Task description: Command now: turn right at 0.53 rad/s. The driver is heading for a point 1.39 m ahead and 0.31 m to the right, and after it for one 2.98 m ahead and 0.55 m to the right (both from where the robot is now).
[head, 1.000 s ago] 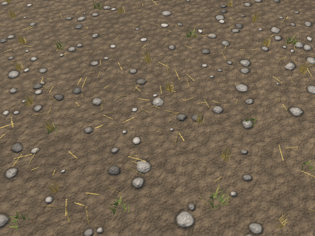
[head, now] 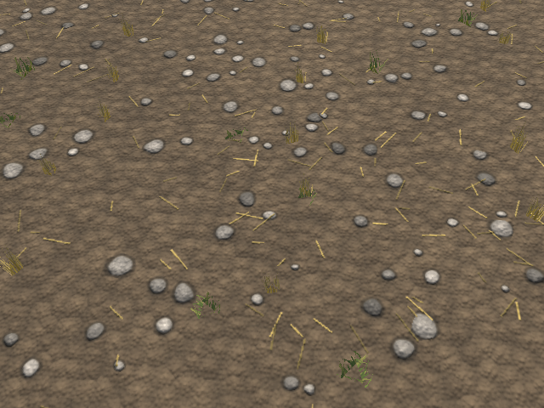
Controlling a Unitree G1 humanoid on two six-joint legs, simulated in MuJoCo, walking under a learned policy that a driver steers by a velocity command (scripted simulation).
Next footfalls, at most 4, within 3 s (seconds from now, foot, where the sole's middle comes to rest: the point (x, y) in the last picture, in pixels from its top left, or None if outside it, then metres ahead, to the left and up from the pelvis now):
0.04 left None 0.01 0.10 -0.78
0.48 right None -0.01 -0.12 -0.78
1.24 left None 0.44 -0.01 -0.78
1.70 right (356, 241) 0.91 -0.14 -0.78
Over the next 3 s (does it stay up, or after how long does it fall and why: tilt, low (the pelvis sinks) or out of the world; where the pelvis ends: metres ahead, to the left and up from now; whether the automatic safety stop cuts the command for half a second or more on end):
stays up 1.83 -0.38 -0.03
